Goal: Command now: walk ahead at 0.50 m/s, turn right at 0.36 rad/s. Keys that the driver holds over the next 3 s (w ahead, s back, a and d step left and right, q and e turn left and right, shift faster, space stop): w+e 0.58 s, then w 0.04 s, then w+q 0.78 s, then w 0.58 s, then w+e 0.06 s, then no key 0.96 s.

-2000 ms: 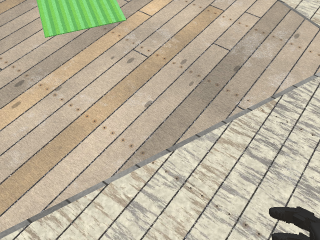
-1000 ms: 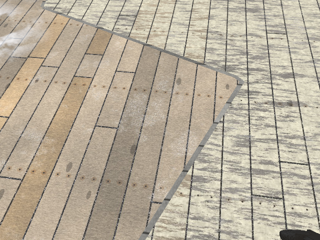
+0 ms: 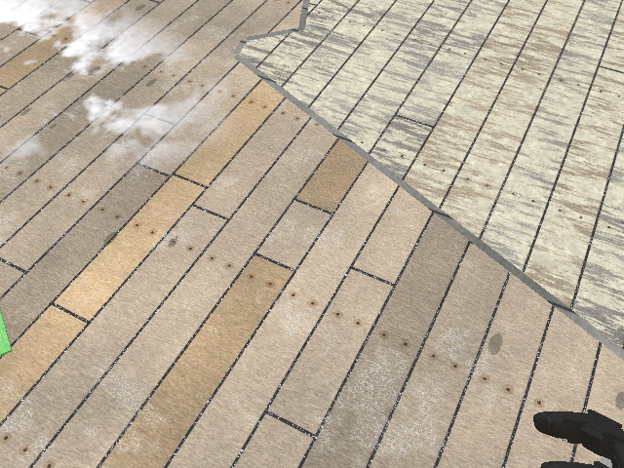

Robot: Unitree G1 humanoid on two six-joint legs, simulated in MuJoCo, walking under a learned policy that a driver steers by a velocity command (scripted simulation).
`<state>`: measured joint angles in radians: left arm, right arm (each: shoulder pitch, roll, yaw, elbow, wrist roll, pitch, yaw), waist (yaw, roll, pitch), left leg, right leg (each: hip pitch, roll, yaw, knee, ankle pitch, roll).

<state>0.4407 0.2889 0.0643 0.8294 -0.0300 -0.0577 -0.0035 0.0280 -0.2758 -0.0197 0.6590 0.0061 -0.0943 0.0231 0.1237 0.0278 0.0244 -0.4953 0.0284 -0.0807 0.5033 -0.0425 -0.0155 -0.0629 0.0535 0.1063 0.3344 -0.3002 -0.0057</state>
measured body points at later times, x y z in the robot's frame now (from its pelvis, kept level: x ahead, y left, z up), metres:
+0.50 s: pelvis +0.25 -0.02 -0.01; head +0.28 -0.05 +0.43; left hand +0.54 +0.13 -0.08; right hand +0.17 -0.32 -0.14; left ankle +0.13 +0.14 -0.74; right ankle +0.36 -0.18 -0.72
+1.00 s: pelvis +0.50 -0.13 +0.00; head +0.53 -0.14 +0.44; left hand +0.65 +0.12 -0.12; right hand +0.60 -0.42 -0.11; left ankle +0.73 -0.06 -0.70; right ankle +0.36 -0.17 -0.74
